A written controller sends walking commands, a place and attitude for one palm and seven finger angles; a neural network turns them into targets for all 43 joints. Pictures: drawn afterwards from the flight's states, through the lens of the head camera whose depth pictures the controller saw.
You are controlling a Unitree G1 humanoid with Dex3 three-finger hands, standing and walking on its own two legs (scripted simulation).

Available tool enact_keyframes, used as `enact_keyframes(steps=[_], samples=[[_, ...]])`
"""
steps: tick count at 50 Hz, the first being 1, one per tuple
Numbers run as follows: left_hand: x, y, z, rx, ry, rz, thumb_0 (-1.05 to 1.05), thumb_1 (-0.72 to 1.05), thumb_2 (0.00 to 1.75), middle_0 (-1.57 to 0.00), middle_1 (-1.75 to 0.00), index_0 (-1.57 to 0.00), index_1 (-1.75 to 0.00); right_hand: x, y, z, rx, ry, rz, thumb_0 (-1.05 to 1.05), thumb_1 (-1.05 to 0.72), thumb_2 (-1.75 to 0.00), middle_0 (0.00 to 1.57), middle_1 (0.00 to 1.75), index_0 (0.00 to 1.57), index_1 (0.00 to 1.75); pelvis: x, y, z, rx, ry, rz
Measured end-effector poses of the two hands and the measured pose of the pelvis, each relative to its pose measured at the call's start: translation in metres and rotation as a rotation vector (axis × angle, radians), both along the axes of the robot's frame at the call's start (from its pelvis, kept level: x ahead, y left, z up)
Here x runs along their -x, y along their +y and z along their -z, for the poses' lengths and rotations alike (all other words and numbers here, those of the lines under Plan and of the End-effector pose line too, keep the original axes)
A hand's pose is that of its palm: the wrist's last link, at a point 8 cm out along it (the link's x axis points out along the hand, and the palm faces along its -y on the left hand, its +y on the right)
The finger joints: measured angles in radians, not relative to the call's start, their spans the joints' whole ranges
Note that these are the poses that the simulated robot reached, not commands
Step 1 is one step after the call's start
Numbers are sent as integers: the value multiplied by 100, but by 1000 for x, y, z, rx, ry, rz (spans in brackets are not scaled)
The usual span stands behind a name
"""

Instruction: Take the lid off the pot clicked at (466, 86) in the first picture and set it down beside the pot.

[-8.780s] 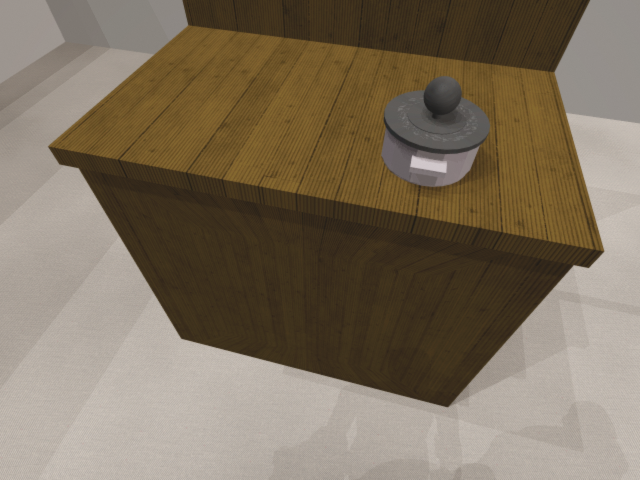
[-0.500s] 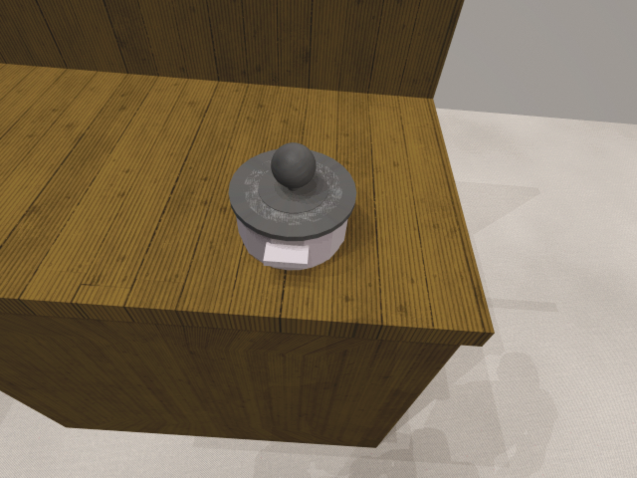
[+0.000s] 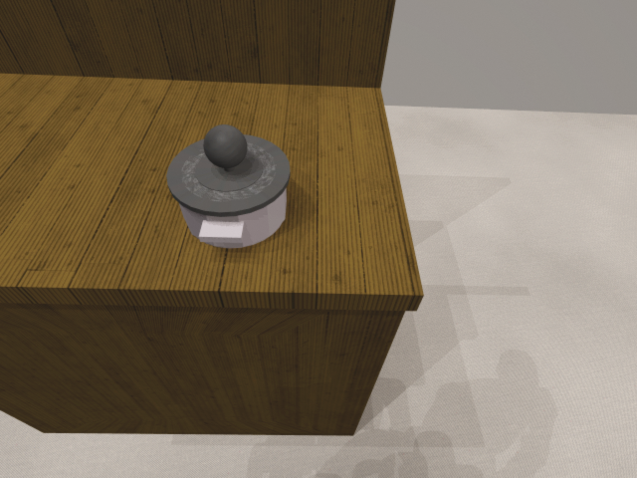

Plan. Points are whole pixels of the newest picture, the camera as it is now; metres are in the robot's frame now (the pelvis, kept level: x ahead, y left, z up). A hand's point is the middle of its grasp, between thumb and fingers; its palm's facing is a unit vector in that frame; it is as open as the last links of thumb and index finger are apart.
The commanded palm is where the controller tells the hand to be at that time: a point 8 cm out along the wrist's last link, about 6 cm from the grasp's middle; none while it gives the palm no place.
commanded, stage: come to a stop and stand still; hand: left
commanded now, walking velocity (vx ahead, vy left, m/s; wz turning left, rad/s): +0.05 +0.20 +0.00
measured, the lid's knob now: (225, 146) +0.47 +0.14 +0.17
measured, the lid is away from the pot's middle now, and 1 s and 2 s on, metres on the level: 0.00 0.00 0.00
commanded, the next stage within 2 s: look again from close up in 0.74 s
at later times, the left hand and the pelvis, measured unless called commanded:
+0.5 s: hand out of the picture +0.03 +0.20 -0.18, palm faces +0.02 -0.98 -0.20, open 7.4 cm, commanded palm none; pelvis +0.01 +0.02 +0.00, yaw +0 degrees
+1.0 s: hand out of the picture +0.01 +0.19 -0.17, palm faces +0.02 -0.97 -0.25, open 7.4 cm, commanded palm none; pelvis +0.02 +0.01 +0.00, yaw +1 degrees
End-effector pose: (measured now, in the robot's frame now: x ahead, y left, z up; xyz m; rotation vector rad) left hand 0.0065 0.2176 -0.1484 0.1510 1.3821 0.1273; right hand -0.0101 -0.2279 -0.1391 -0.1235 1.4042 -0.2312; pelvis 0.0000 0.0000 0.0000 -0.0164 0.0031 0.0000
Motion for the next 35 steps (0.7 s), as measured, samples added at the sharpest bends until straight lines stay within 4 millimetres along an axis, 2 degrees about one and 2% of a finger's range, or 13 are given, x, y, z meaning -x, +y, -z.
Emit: enact_keyframes(steps=[4, 9, 24, 29, 35], samples=[[3, -9, -1, 18, -3, -15, 1, 94, 90, -20, -30, -20, -29, -1, -2, -2, -9, 7, -13, 1, -92, -90, 19, 30, 20, 30, -7, -5, -2, -1, -4, -2], [3, -7, -1, 23, 4, -41, 1, 93, 90, -20, -30, -20, -30, -9, 8, -2, -27, 26, -30, 1, -92, -90, 19, 30, 20, 30, -15, -1, -3, -6, 2, -7], [-21, 34, -2, -18, -39, -13, 0, 91, 90, -20, -30, -20, -29, -45, 23, -9, 20, -84, -55, 1, -95, -90, 20, 30, 20, 30, -8, 24, -3, -12, -2, 4], [-22, 34, -3, -1, -50, -4, 0, 91, 90, -20, -30, -20, -29, -46, 25, -12, 20, -100, -59, 1, -95, -90, 20, 30, 20, 30, -7, 26, -5, -9, -6, 3], [-11, 27, -2, 16, -14, -6, 0, 92, 90, -20, -30, -20, -29, -37, 24, -13, 16, -71, -56, 1, -95, -90, 20, 30, 20, 30, -9, 24, -7, -9, -4, 1]])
